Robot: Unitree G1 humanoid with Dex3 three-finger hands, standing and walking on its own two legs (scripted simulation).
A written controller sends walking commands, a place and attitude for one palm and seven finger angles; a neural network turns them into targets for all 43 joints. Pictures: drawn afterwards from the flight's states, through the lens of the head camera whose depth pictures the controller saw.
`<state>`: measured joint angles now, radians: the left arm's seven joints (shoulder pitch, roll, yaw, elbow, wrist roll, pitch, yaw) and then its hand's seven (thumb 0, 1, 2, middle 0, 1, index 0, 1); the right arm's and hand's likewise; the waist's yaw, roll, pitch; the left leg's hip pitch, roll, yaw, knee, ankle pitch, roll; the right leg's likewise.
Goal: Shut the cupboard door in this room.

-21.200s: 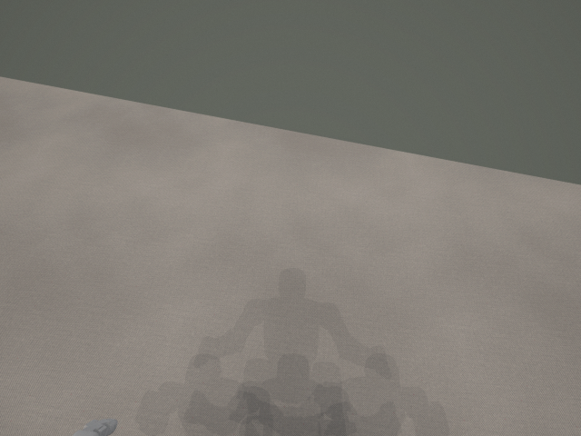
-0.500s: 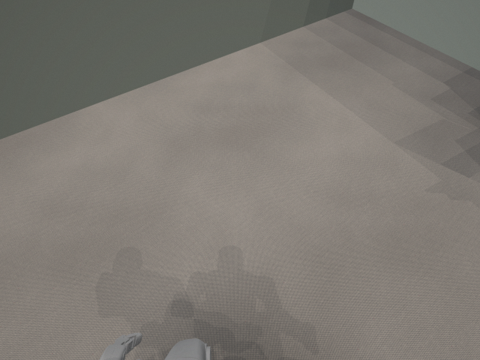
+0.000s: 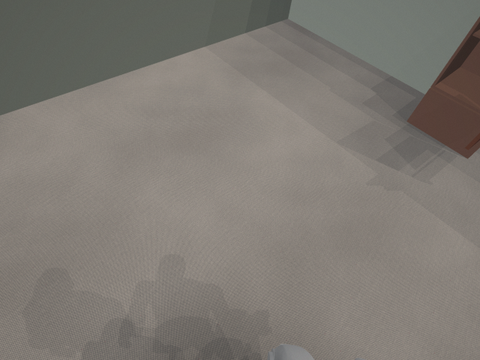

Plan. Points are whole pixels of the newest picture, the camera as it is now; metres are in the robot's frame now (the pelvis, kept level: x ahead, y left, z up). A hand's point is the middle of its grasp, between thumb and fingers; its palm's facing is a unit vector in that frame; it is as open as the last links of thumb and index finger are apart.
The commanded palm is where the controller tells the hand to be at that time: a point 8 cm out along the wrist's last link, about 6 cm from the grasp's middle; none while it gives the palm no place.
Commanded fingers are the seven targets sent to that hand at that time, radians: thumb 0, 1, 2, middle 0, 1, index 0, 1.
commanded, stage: turn or walk to find it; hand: left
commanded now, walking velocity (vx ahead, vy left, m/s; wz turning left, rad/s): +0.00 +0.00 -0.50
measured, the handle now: out of the picture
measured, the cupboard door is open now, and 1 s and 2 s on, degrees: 86 86 86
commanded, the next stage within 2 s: stand and wait in 1.60 s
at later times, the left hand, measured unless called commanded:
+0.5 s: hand (188, 358) +0.14 +0.10 -0.15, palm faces -0.25 -0.94 -0.24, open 7.4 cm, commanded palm none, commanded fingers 0.00 0.90 0.90 -0.20 -0.30 -0.20 -0.30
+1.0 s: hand (187, 281) +0.29 +0.13 -0.18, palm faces -0.41 -0.89 -0.22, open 7.4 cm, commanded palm none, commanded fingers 0.00 0.90 0.90 -0.20 -0.30 -0.20 -0.30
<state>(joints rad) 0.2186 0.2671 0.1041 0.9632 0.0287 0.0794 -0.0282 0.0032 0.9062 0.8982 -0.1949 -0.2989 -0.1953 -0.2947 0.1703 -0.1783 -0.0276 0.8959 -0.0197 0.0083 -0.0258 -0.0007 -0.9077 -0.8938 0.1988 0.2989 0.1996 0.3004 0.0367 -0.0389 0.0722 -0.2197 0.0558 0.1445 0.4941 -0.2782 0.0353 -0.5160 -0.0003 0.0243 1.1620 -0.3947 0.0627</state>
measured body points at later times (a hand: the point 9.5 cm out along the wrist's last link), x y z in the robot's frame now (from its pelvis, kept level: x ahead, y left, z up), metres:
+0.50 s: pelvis +0.02 -0.07 +0.00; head +0.04 -0.10 +0.45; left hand +0.15 +0.15 -0.13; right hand -0.02 -0.33 -0.16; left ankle +0.07 +0.09 -0.66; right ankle -0.03 -0.14 -0.74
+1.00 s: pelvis +0.16 -0.04 -0.01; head +0.21 -0.04 +0.44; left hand +0.31 +0.18 -0.17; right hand +0.16 -0.30 -0.13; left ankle +0.24 +0.02 -0.74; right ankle +0.04 -0.13 -0.65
